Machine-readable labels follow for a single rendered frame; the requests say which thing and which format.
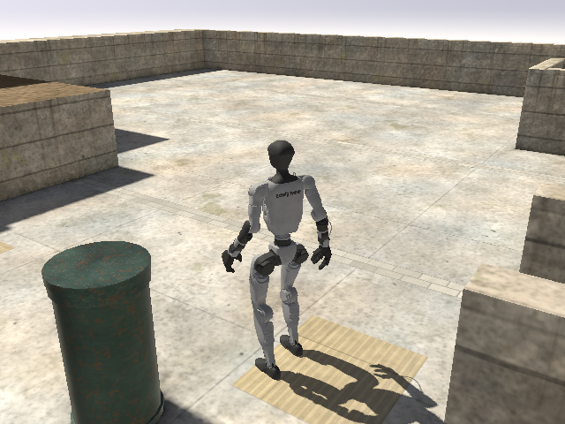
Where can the right robot hand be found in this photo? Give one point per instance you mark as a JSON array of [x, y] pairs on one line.
[[319, 253]]

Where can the left robot upper arm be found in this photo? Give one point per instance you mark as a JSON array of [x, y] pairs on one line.
[[256, 193]]

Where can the robot right forearm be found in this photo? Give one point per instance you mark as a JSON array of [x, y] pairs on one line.
[[322, 230]]

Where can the right robot upper arm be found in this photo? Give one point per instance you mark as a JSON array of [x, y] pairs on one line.
[[318, 213]]

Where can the right robot foot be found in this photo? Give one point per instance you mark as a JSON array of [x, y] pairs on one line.
[[295, 349]]

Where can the robot left forearm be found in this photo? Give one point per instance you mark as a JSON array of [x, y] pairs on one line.
[[241, 240]]

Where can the left robot hand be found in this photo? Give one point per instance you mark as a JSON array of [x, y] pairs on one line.
[[228, 260]]

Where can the robot left thigh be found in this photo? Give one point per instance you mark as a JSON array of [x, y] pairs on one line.
[[261, 267]]

